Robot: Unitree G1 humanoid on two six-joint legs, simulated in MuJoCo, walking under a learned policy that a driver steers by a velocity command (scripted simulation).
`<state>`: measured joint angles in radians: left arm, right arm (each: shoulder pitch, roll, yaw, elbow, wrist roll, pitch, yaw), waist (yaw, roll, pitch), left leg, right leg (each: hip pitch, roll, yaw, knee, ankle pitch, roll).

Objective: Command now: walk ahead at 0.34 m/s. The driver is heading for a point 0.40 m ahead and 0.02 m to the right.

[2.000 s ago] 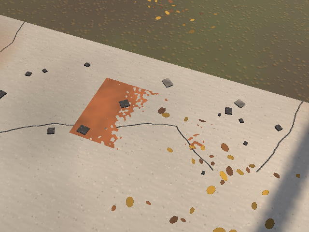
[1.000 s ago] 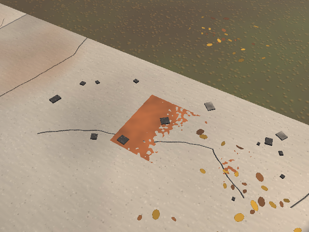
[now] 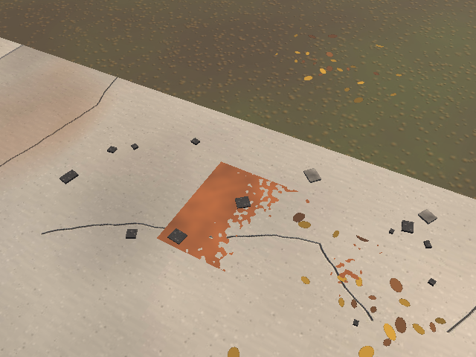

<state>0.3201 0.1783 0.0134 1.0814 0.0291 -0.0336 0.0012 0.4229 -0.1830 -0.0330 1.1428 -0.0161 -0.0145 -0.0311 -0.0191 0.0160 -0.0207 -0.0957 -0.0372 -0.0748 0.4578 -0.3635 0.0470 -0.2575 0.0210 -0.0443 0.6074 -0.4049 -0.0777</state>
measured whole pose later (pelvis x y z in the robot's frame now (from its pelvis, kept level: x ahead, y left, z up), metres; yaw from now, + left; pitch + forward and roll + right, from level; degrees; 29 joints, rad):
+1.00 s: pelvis +0.36 -0.02 +0.01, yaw +0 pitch -1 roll +0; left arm 0.26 0.13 0.00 1.10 0.01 -0.01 0.04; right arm 0.32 -0.14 0.01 1.07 -0.01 -0.04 -0.03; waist -0.02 0.01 0.02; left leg -0.13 -0.06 0.10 0.39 -0.24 0.08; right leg -0.21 -0.01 -0.03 0.46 -0.22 -0.01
